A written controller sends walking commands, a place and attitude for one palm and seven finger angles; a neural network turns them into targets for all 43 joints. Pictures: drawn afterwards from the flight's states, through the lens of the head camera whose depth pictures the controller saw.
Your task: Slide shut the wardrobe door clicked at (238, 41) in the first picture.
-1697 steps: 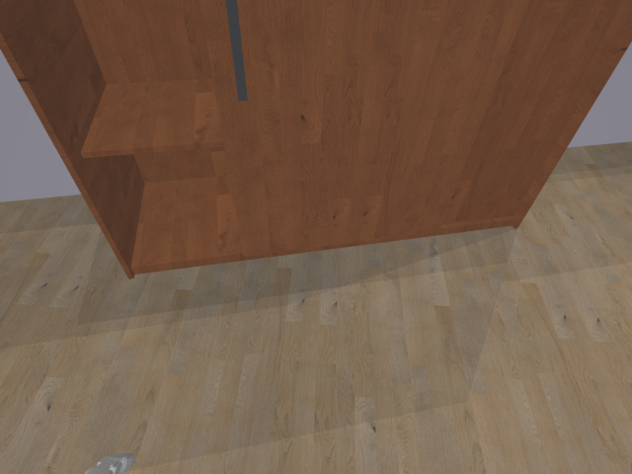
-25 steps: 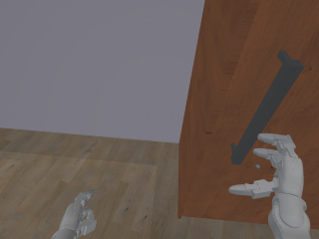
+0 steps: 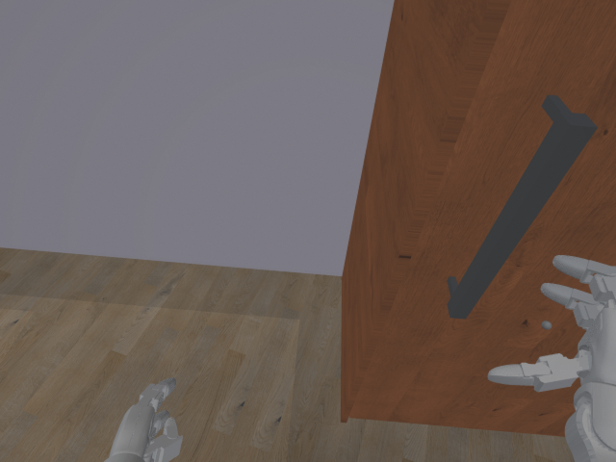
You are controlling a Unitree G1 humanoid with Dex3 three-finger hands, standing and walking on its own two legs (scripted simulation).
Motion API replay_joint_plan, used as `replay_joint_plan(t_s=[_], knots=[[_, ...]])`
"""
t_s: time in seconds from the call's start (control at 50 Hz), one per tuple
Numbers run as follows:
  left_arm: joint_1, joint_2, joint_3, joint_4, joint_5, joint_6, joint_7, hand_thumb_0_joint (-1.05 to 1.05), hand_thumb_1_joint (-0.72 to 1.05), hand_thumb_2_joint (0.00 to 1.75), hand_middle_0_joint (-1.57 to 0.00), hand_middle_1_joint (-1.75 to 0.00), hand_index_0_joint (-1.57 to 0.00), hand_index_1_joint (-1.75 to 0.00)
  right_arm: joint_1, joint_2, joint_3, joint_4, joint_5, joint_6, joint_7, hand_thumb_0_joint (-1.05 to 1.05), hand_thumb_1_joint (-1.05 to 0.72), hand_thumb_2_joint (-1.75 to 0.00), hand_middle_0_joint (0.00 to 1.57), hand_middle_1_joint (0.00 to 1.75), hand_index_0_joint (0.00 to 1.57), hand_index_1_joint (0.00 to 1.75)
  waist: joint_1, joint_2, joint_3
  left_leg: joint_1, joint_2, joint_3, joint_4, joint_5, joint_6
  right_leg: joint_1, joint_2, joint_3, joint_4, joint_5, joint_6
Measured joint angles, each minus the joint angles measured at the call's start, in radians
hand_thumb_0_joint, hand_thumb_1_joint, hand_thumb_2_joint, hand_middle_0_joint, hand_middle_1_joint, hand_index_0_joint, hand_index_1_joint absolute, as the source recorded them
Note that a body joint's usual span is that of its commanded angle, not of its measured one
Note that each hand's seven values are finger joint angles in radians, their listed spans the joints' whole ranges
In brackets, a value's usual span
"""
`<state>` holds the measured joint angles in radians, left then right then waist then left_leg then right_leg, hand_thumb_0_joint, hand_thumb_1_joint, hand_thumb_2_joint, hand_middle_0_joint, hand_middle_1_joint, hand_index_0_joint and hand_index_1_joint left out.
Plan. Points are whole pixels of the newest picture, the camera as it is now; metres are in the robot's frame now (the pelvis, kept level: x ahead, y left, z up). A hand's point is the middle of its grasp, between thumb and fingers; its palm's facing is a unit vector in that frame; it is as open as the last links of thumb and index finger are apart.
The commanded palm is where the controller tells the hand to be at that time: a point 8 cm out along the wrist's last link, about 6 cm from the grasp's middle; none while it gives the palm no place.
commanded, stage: slip the hand off the handle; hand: right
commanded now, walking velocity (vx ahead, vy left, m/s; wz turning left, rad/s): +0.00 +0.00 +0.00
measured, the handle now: (496, 227) +0.37 -0.21 +0.16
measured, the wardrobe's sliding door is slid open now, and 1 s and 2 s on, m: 0.00 0.00 0.00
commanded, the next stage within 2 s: draw the hand back to the body in 0.92 s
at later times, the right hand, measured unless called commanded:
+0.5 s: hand (577, 379) +0.21 -0.27 +0.10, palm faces +0.33 +0.92 -0.21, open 14.7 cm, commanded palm +0.16 -0.32 +0.12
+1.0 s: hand (606, 454) +0.14 -0.26 +0.10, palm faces +0.37 +0.89 -0.26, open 14.7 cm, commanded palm +0.09 -0.31 +0.12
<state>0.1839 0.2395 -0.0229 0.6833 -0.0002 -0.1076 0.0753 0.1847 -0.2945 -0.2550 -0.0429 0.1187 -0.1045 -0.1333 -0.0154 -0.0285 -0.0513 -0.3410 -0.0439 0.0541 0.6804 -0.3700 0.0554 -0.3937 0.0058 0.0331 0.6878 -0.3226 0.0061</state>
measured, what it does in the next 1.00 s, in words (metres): stands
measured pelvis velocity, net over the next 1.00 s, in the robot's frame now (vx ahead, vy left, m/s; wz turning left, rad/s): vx -0.01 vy -0.02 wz -0.02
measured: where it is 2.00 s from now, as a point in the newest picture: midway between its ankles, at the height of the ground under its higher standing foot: outside the picture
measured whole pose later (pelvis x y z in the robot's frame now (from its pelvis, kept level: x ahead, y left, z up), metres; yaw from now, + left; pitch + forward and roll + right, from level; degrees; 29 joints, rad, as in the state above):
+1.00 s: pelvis -0.01 -0.02 -0.01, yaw -1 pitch +1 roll +1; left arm 0.22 0.23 -0.03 0.63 -0.01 -0.21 0.05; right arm 0.69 -0.28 -0.25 -0.35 0.19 -0.22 -0.05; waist -0.05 -0.05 -0.07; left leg -0.37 -0.03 0.07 0.73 -0.39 0.04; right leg -0.44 0.02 0.04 0.77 -0.35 -0.01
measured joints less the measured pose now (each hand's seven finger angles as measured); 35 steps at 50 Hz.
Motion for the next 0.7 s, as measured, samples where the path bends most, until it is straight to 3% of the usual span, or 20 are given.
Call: replay_joint_plan(t_s=[0.14,0.3,0.5,0.6,0.7], knots=[[0.016,0.015,0.006,0.002,-0.015,-0.019,0.012,0.01,0.9,0.9,-0.2,-0.3,-0.2,-0.3,-0.005,-0.021,-0.031,0.051,0.036,0.008,0.073,-0.01,0.55,-0.2,0.26,1.15,0.25,1.15,0.001,-0.008,0.006,0.005,0.005,-0.008,-0.012,0.007,-0.009,0.005,0.005,-0.008,-0.009,0.004,-0.01],[0.032,0.012,0.016,0.005,-0.009,-0.041,0.0,0.01,0.9,0.9,-0.2,-0.3,-0.2,-0.3,0.042,-0.025,-0.081,0.035,0.043,-0.05,0.088,-0.01,0.55,-0.2,0.26,1.15,0.25,1.15,0.0,0.002,-0.004,-0.002,0.007,-0.014,-0.013,0.008,-0.018,-0.007,0.007,-0.014,0.003,-0.004,-0.02],[0.033,0.001,0.01,-0.021,-0.008,-0.071,-0.012,0.01,0.9,0.9,-0.2,-0.3,-0.2,-0.3,0.256,0.02,0.006,-0.14,0.049,-0.066,0.092,-0.01,0.55,-0.2,0.26,1.15,0.25,1.15,-0.012,-0.006,-0.008,0.011,0.022,-0.019,-0.007,0.003,-0.035,0.003,0.021,-0.02,0.012,-0.01,-0.036],[0.014,-0.011,-0.001,-0.028,-0.001,-0.078,-0.018,0.01,0.9,0.9,-0.2,-0.3,-0.2,-0.3,0.295,0.022,0.002,-0.184,0.036,-0.083,0.06,-0.01,0.55,-0.2,0.26,1.15,0.25,1.15,-0.025,-0.001,-0.001,-0.002,0.024,-0.007,0.009,0.001,-0.035,-0.018,0.023,-0.009,0.035,-0.011,-0.036],[0.001,-0.011,-0.012,-0.033,0.0,-0.089,-0.021,0.01,0.9,0.9,-0.2,-0.3,-0.2,-0.3,0.321,0.031,0.021,-0.225,0.036,-0.098,0.066,-0.01,0.55,-0.2,0.26,1.15,0.25,1.15,-0.033,-0.014,0.0,-0.012,0.026,0.004,0.023,-0.002,-0.035,-0.033,0.026,0.001,0.055,-0.013,-0.036]])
